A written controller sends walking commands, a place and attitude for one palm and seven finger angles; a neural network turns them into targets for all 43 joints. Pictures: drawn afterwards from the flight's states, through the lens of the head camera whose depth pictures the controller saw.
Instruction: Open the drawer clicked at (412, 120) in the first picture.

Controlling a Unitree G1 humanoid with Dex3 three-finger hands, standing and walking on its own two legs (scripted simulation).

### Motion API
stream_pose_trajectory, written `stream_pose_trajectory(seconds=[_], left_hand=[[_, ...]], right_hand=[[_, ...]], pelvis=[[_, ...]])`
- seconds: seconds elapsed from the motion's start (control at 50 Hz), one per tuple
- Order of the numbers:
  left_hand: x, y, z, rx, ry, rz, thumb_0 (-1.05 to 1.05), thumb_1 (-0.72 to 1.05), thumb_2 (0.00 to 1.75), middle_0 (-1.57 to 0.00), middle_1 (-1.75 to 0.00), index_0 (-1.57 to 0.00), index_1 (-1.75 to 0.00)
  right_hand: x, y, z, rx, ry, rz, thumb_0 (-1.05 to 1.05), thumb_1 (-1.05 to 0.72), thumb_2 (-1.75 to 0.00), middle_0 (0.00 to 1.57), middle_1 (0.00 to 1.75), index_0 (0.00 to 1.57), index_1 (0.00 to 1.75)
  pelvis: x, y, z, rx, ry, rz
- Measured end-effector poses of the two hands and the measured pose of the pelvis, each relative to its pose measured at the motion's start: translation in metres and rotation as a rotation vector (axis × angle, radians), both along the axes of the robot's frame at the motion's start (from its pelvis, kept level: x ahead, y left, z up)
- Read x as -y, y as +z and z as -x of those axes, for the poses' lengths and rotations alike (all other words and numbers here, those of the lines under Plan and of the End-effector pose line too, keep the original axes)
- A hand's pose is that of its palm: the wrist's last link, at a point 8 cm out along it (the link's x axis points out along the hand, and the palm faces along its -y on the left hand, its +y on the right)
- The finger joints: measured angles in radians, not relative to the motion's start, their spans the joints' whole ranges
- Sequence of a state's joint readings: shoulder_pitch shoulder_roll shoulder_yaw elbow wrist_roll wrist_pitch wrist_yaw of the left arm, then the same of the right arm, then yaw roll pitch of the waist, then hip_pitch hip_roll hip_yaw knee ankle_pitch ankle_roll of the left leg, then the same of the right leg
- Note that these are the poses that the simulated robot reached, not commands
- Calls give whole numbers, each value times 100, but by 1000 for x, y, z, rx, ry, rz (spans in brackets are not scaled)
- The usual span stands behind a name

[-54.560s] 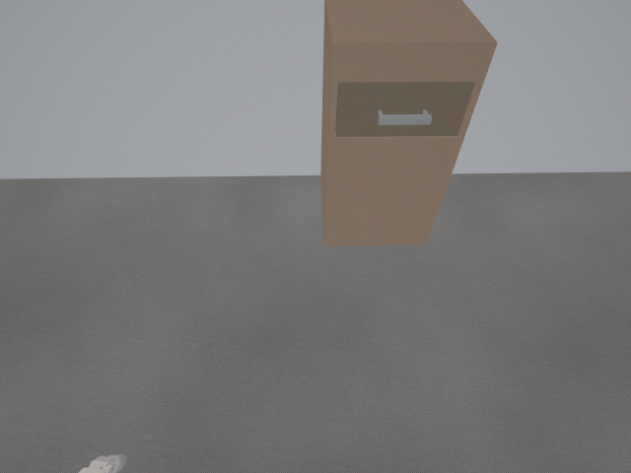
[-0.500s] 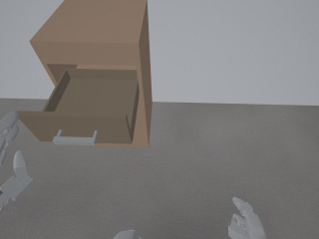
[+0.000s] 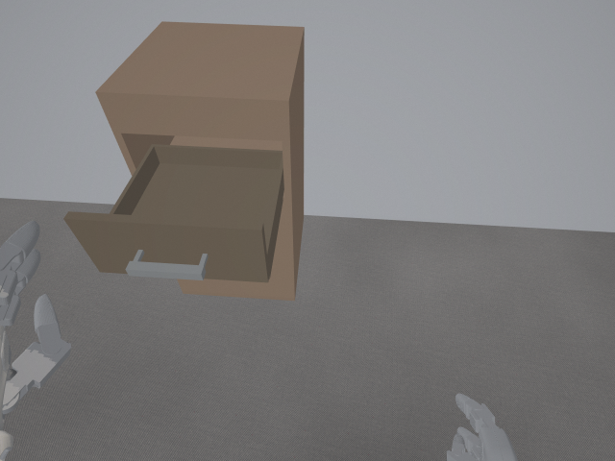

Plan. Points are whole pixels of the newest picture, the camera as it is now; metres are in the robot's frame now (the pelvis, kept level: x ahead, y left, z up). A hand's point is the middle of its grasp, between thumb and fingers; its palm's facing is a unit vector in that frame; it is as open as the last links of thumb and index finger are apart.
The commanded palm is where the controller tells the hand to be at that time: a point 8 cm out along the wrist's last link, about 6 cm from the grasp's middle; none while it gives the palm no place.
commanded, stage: stop stepping back and stand still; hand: left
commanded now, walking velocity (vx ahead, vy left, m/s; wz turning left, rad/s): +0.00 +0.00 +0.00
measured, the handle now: (169, 263) +0.50 +0.31 -0.14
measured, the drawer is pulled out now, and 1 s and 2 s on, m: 0.29 0.29 0.29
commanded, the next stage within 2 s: let the arm hang, fingers relaxed in 0.28 s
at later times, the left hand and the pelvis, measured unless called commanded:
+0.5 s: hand (112, 381) +0.22 +0.27 -0.01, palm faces +0.15 -0.88 -0.44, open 7.4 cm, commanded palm none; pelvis +0.02 +0.02 +0.00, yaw +1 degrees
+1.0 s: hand out of the picture -0.04 +0.21 -0.16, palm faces +0.02 -0.97 -0.23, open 7.3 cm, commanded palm none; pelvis +0.00 +0.02 +0.01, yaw +0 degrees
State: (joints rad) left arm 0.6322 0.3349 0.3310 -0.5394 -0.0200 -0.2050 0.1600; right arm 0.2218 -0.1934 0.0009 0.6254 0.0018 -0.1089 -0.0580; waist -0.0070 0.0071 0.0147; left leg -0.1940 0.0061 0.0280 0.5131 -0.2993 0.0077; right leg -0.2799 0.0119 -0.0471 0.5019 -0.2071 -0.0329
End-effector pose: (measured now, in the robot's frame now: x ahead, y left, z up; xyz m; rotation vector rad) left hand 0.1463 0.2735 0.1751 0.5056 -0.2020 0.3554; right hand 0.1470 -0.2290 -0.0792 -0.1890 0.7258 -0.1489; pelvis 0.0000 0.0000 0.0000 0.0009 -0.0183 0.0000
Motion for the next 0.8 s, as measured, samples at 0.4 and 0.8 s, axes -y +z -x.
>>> stream_pose_trajectory(seconds=[0.4,0.8], left_hand=[[-16,-10,-34,-95,-59,-23,2,89,90,-21,-30,-21,-30],[25,-318,145,-1539,245,568,-1,99,90,-21,-30,-20,-30]], right_hand=[[-13,9,-41,-8,34,10,1,-90,-90,20,30,20,30],[-14,-50,146,-702,-76,-12,0,-91,-90,20,30,20,30]], pelvis=[[-14,4,-19,-33,10,13],[-14,6,-8,7,10,15]])
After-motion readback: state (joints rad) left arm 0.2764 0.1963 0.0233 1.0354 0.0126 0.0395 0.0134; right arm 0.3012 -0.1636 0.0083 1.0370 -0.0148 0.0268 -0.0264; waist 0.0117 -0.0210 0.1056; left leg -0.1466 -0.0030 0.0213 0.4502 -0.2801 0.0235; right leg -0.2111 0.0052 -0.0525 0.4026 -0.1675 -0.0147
